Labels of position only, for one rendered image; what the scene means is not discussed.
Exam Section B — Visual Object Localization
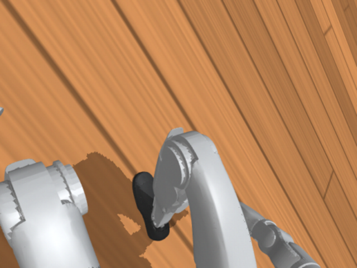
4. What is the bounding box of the right robot foot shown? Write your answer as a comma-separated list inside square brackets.
[132, 172, 170, 241]

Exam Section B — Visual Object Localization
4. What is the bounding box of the right robot hand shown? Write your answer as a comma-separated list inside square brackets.
[239, 202, 265, 237]

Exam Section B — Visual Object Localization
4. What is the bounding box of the right robot arm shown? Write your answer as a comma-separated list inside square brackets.
[252, 219, 321, 268]

